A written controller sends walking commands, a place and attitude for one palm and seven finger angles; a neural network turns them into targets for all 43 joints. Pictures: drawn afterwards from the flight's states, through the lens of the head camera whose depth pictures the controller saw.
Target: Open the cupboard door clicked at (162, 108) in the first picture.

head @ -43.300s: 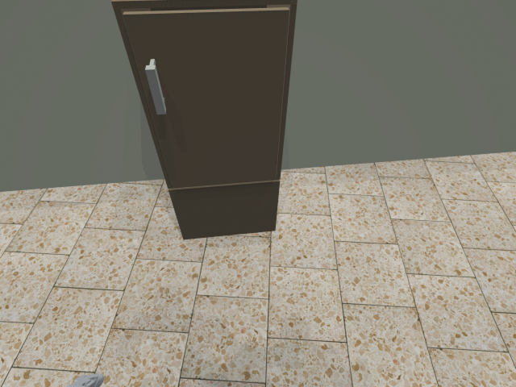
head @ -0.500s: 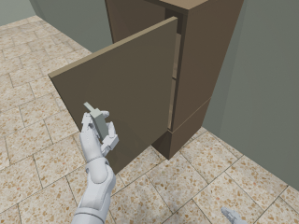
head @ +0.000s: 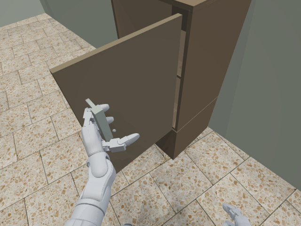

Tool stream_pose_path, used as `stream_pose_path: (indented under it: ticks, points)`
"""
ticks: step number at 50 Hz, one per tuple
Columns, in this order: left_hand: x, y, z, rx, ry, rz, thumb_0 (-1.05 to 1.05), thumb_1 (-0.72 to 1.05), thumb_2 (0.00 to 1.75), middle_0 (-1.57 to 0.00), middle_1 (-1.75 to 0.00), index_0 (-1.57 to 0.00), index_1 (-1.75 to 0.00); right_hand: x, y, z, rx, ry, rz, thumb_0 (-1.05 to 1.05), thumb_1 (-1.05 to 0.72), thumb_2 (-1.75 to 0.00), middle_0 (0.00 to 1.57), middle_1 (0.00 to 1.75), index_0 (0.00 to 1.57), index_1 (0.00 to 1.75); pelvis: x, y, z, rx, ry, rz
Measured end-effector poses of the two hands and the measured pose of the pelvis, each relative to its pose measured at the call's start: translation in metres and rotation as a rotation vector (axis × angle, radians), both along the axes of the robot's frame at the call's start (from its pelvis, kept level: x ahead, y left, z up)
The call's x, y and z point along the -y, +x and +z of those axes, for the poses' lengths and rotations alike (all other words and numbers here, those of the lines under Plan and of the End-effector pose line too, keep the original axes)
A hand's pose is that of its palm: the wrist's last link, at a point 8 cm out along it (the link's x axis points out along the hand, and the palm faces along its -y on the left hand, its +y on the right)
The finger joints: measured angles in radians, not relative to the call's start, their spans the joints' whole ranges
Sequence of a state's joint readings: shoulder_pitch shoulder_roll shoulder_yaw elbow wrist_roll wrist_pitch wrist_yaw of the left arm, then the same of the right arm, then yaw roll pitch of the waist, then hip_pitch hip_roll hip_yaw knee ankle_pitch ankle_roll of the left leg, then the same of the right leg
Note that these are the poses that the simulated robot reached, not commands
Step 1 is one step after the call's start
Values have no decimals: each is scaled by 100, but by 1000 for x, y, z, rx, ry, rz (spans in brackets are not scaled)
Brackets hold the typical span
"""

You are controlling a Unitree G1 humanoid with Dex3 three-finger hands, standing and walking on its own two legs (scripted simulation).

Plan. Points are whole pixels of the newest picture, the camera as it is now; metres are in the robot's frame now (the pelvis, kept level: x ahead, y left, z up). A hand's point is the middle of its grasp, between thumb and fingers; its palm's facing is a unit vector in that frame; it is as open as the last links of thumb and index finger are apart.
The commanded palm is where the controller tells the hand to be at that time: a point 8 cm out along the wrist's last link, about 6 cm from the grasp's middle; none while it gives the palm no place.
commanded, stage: open thumb and fingers to let go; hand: left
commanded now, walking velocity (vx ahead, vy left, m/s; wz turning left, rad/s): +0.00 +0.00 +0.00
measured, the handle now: (98, 120) +0.38 +0.16 +0.08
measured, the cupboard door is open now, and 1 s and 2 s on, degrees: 88 89 89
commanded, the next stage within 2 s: slide the hand sideways off the handle in 0.32 s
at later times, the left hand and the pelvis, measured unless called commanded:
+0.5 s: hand (111, 134) +0.34 +0.12 +0.07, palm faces +0.24 -0.97 -0.03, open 14.8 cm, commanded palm +0.32 +0.17 +0.07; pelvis -0.01 +0.03 +0.00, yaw +0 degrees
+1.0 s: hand (104, 146) +0.30 +0.13 +0.06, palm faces -0.09 -1.00 +0.01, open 16.1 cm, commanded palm +0.28 +0.20 +0.07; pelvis +0.00 +0.05 +0.00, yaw -3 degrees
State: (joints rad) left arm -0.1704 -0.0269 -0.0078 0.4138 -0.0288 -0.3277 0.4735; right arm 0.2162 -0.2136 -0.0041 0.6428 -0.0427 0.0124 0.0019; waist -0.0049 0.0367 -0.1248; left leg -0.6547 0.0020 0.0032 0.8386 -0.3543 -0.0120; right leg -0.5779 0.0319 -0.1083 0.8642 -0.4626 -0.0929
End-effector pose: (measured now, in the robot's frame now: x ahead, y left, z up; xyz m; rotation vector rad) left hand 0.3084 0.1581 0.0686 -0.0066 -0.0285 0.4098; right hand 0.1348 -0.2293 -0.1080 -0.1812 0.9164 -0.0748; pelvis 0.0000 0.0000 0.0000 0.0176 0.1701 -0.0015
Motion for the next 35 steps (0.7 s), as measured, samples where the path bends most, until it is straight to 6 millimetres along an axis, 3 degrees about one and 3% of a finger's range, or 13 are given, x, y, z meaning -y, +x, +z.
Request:
stream_pose_path:
  ticks: [8, 22, 30, 35]
  points:
    - [-1, 0, 0, 3, 0, -19, 0, -44, 33, -32, -102, -29, -102, -8, -5, 0, -12, -1, -8, 1, -91, -89, 20, 30, 20, 30, -8, 0, 0, 1, -5, -6]
    - [-7, 0, -1, 11, 8, -53, -1, -50, 31, -44, -67, -42, -67, -25, -4, 3, 6, -13, 11, 1, -91, -89, 20, 30, 20, 30, -23, -8, -2, 3, -24, -5]
    - [-28, -2, -1, 10, 89, -458, -1, -50, 30, -30, -46, -24, -45, -31, -14, 9, 30, -19, -16, 1, -91, -89, 20, 30, 20, 30, -32, -14, -1, 29, -36, 2]
    - [-28, 1, -2, -5, 9, -524, -1, -50, 30, -23, -37, -22, -39, -33, -22, 13, 39, -27, -28, 1, -91, -89, 20, 30, 20, 30, -40, -16, 1, 32, -39, -4]
